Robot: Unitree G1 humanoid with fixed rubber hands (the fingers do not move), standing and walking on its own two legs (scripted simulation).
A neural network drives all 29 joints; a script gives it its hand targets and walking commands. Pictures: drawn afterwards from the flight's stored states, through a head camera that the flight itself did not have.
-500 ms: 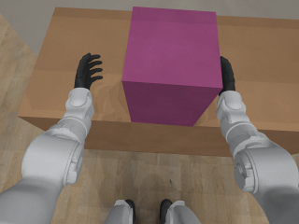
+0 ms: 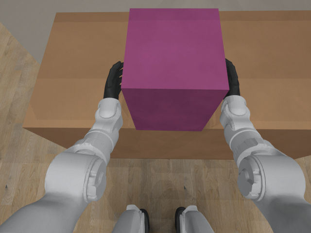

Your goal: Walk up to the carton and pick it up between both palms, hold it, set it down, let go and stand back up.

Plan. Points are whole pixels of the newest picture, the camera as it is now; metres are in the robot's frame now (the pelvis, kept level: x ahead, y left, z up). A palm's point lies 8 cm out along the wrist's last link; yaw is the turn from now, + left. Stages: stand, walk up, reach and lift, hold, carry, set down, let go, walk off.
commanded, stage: reach and lift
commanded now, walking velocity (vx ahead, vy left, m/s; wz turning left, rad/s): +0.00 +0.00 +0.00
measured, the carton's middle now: (170, 78) +0.52 -0.02 -0.01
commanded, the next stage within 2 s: none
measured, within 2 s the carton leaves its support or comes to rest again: neither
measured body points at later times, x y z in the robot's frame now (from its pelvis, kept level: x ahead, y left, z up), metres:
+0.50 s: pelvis +0.02 -0.01 +0.02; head +0.19 +0.00 +0.43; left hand +0.46 +0.14 -0.01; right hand +0.47 -0.16 -0.01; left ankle +0.01 +0.10 -0.66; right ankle +0.02 -0.11 -0.66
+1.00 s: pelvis +0.02 -0.01 +0.01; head +0.19 +0.00 +0.43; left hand +0.46 +0.14 -0.02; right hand +0.47 -0.16 -0.01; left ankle +0.01 +0.10 -0.66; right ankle +0.02 -0.11 -0.66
